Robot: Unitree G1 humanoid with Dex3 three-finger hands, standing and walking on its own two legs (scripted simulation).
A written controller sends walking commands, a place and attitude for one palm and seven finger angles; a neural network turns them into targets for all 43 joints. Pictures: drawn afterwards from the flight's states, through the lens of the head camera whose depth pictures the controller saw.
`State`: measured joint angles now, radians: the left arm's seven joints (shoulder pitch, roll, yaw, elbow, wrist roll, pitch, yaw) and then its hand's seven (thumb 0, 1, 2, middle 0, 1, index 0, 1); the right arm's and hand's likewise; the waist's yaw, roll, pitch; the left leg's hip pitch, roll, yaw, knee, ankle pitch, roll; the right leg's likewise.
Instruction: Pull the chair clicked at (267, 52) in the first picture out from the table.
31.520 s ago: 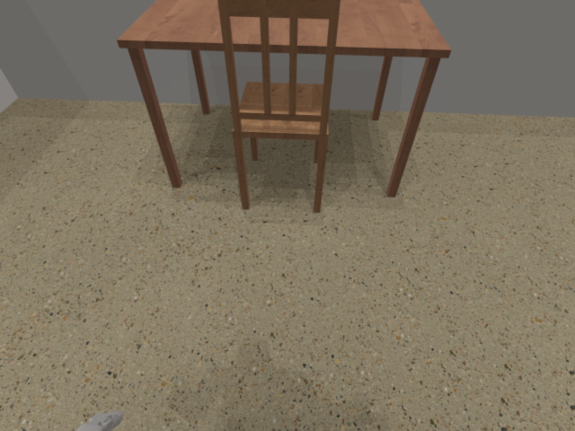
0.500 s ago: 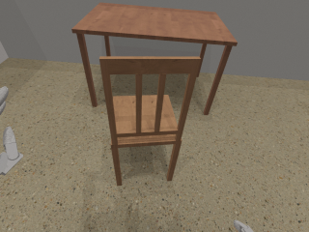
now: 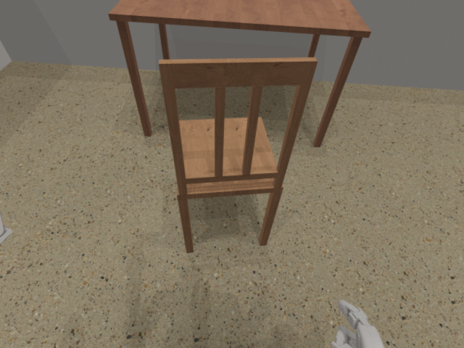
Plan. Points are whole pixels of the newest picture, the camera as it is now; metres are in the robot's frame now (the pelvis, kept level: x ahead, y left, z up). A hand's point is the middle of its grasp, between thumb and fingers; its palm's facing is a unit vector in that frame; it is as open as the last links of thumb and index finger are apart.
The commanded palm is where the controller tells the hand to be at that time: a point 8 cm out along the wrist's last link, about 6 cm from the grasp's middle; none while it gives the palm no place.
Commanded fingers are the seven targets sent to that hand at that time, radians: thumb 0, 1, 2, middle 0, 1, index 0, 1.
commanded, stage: stop stepping back and stand still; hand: left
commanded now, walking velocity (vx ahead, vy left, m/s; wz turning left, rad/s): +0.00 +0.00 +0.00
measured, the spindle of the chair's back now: (219, 136) +0.67 +0.05 -0.06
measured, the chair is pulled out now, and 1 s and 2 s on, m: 0.63 0.63 0.63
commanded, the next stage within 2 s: let the arm hang, fingers relaxed in 0.54 s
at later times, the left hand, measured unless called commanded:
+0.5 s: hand (43, 222) +0.24 +0.25 +0.17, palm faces +0.37 -0.76 -0.53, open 7.4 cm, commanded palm +0.17 +0.29 +0.18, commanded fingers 0.00 0.90 0.90 -0.20 -0.30 -0.20 -0.30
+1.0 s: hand out of the picture +0.08 +0.14 -0.16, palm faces +0.06 -0.98 -0.17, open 6.8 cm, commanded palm none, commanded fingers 0.00 0.90 0.90 -0.20 -0.30 -0.20 -0.30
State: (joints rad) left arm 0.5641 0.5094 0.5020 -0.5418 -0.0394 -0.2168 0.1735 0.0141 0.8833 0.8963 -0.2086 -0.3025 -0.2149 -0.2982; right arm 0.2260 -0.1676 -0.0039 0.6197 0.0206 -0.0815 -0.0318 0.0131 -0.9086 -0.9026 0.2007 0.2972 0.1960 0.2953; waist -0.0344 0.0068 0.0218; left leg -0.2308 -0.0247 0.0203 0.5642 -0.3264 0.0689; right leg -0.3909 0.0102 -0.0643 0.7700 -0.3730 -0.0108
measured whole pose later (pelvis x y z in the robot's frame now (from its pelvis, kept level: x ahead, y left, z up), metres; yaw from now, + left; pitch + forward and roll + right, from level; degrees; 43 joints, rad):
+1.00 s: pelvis +0.02 -0.03 +0.00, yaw +1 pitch +0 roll +0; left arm 0.27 0.16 0.01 0.86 0.00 0.02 0.03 -0.04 1.01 0.89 -0.21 -0.30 -0.21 -0.30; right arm 0.30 -0.16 0.00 0.94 -0.01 0.03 -0.01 0.01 -0.92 -0.90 0.20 0.30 0.20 0.30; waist 0.00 -0.03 0.04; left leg -0.18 -0.03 0.00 0.48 -0.30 0.03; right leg -0.25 0.01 -0.10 0.49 -0.24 -0.05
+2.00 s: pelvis +0.03 -0.03 +0.01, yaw -1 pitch +0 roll +0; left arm 0.31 0.10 -0.01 1.15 0.00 -0.01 0.05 0.01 0.92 0.90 -0.20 -0.30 -0.20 -0.30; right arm 0.36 -0.10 0.00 1.13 0.00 0.00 -0.05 0.00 -0.91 -0.90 0.20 0.30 0.19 0.29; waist -0.01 0.03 0.03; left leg -0.09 -0.01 0.04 0.36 -0.27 0.03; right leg -0.16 0.03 -0.06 0.36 -0.19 -0.04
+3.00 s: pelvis +0.05 +0.00 +0.01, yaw -1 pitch -1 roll -1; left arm 0.29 0.11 0.00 1.15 0.00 0.01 0.05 0.01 0.92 0.90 -0.19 -0.30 -0.20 -0.30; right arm 0.35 -0.11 0.00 1.14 0.00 -0.01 -0.06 0.00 -0.91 -0.90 0.20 0.30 0.19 0.29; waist -0.01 0.03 0.05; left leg -0.05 -0.04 0.04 0.36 -0.30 0.06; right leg -0.14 0.00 -0.06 0.39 -0.24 -0.01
